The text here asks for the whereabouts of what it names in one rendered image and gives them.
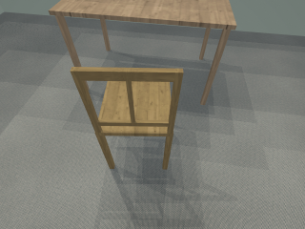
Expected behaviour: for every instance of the chair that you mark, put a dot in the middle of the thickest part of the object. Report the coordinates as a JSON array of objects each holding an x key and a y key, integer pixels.
[{"x": 136, "y": 102}]

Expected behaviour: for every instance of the table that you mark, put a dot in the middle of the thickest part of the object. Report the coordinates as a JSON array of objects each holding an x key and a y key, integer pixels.
[{"x": 209, "y": 14}]

